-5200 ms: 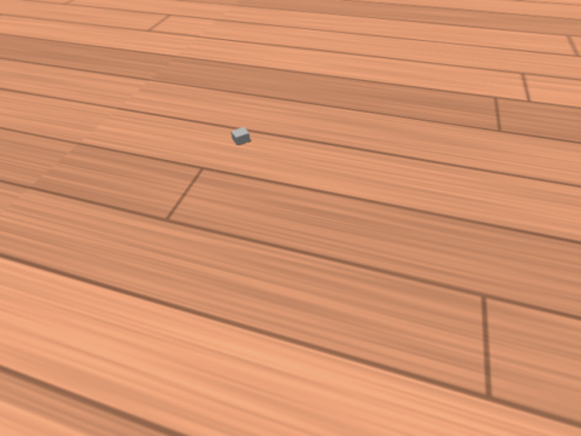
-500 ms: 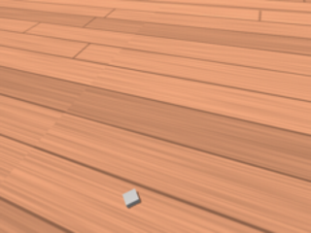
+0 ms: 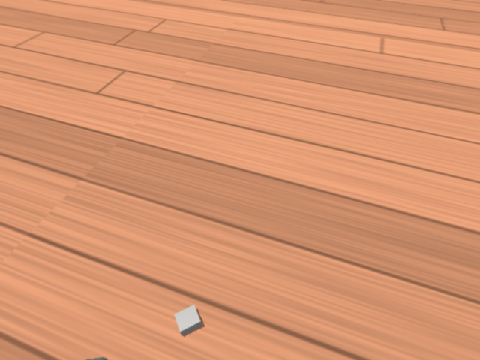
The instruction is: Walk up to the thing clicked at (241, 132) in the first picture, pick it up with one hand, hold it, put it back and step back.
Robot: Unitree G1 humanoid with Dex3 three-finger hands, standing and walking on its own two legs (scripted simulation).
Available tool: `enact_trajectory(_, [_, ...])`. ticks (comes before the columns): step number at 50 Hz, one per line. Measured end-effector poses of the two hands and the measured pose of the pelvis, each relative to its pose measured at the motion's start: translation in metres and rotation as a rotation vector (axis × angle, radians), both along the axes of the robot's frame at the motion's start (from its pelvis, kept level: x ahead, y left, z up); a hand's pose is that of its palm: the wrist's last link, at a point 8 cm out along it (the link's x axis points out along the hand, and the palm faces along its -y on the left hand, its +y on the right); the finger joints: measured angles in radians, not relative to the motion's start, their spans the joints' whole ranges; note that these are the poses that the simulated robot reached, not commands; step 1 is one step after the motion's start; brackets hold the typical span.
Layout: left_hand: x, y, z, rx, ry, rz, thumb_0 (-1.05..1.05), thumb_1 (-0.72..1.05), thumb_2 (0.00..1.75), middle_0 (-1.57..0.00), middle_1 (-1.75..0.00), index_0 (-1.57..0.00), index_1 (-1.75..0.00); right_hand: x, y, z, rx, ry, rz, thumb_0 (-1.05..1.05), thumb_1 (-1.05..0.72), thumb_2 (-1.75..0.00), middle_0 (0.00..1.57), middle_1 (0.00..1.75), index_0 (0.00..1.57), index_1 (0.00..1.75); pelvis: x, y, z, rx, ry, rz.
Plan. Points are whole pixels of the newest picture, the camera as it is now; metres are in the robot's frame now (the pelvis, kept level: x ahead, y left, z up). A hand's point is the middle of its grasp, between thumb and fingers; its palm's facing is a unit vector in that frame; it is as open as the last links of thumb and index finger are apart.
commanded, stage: walk up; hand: left
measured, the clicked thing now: (188, 319) +0.42 +0.21 -0.75
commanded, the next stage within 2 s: stand in 0.84 s
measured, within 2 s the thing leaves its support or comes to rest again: neither
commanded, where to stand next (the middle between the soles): +0.03 -0.01 m, yaw +0 degrees
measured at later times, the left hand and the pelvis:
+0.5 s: hand out of the picture +0.08 +0.25 -0.15, palm faces +0.00 -0.94 -0.34, open 7.4 cm; pelvis +0.01 -0.01 +0.00, yaw +1 degrees
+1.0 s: hand out of the picture +0.10 +0.25 -0.15, palm faces -0.02 -0.94 -0.34, open 7.3 cm; pelvis +0.01 -0.01 +0.00, yaw +1 degrees
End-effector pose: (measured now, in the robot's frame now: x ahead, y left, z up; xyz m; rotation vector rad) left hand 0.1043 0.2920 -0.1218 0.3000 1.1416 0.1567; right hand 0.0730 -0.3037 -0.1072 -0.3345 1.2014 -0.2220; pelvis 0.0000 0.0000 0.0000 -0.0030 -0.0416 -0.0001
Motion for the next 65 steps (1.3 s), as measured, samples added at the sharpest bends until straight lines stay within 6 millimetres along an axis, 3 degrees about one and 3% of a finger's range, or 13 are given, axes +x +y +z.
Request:
enact_trajectory(17, [-0.04,0.008,0.006,0.044,0.128,0.07,0.01,0.91,0.9,-0.2,-0.3,-0.2,-0.3,0.023,0.009,-0.011,0.054,0.013,0.014,0.0,-0.9,-0.9,0.2,0.3,0.2,0.3,0.009,-0.003,0.004,0.0,0.002,0.009])
enact_trajectory(28, [-0.028,-0.001,0.005,0.028,0.098,0.066,0.01,0.91,0.9,-0.2,-0.3,-0.2,-0.3,0.024,0.006,-0.01,0.051,0.011,0.005,0.0,-0.91,-0.9,0.2,0.3,0.2,0.3,0.013,-0.006,0.004,0.001,-0.002,0.011])
enact_trajectory(44, [-0.011,-0.004,0.004,0.022,0.072,0.041,0.01,0.91,0.9,-0.2,-0.3,-0.2,-0.3,0.009,0.0,-0.008,0.032,0.037,-0.016,0.0,-0.91,-0.9,0.2,0.3,0.2,0.3,0.014,-0.007,0.004,0.002,0.002,0.01])
enact_trajectory(65, [-0.029,-0.004,0.006,0.031,0.084,0.048,0.01,0.91,0.9,-0.2,-0.3,-0.2,-0.3,0.013,0.002,-0.008,0.043,0.015,0.012,0.0,-0.91,-0.9,0.2,0.3,0.2,0.3,0.007,-0.01,0.005,0.002,-0.005,0.014])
